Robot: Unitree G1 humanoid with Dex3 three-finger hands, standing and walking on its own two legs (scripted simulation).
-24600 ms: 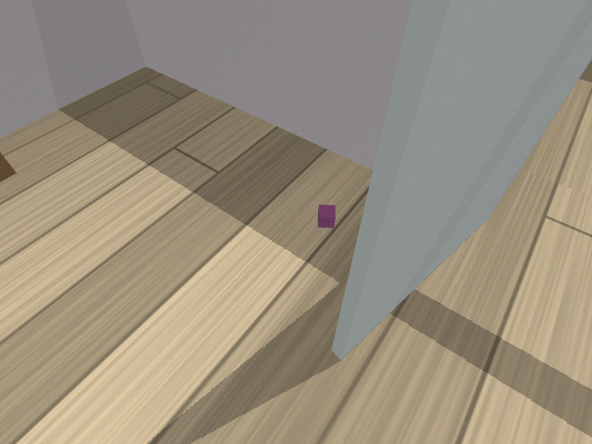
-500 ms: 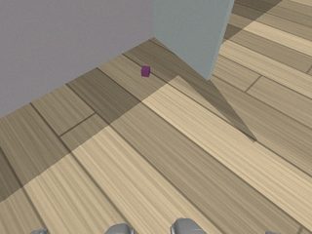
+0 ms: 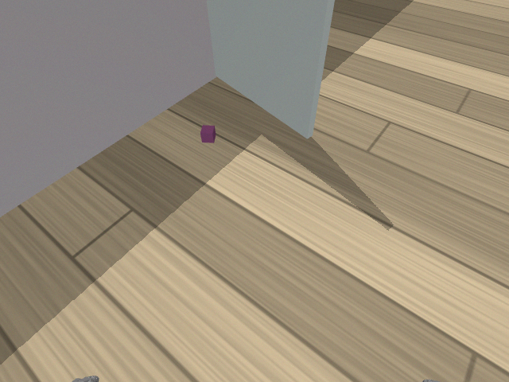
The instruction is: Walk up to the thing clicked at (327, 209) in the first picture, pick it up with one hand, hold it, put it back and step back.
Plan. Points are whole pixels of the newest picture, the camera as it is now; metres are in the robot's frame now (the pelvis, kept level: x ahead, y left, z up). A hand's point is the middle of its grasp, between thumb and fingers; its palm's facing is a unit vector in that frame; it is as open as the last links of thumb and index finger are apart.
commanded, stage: walk up
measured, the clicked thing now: (208, 134) +1.49 +0.26 -0.72
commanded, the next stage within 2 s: stand in 0.26 s
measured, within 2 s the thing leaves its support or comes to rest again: neither
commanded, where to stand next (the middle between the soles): +0.07 +0.02 m, yaw +1 degrees
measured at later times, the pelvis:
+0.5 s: pelvis +0.00 +0.01 +0.02, yaw +0 degrees
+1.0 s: pelvis +0.00 +0.02 +0.02, yaw +1 degrees
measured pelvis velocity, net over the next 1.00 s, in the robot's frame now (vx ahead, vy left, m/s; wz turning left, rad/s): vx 0.00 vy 0.02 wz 0.03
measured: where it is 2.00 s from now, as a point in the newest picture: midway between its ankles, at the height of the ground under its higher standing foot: outside the picture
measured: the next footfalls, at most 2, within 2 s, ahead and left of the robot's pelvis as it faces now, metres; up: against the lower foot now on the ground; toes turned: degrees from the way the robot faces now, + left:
none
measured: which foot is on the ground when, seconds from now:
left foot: down 0.00-1.00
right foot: down 0.00-1.00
